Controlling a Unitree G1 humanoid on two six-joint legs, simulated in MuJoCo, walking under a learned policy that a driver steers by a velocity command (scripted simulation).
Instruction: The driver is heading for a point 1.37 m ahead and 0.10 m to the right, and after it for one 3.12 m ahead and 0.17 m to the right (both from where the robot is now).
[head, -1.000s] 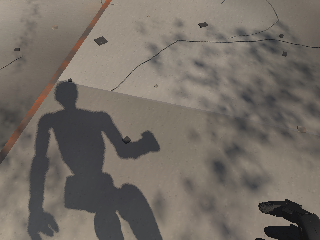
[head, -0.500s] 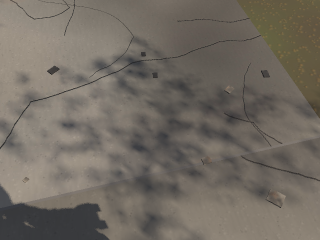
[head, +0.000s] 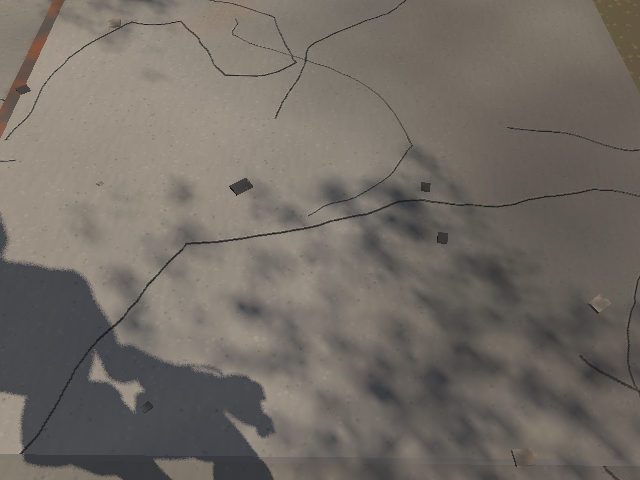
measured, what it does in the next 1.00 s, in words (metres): steps on the spot: right foot, then left foot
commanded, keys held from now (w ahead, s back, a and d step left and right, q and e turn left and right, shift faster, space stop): q+shift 0.04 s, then shift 0.14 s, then e+shift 0.48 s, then shift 0.22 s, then w+q+shift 0.12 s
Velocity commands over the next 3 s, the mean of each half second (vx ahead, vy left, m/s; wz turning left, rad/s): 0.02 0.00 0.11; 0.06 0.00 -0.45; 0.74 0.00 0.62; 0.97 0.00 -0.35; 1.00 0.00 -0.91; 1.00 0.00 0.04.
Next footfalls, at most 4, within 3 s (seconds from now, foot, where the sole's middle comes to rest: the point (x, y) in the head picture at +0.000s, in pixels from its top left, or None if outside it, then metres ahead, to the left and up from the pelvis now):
0.38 right None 0.08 -0.13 -0.76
0.76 left None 0.09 0.07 -0.76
1.12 right None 0.05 -0.14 -0.76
1.54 left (250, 470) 0.47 0.12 -0.77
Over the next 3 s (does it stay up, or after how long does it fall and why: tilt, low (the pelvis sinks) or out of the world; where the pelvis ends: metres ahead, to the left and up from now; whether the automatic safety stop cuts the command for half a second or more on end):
stays up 1.53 -0.17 0.01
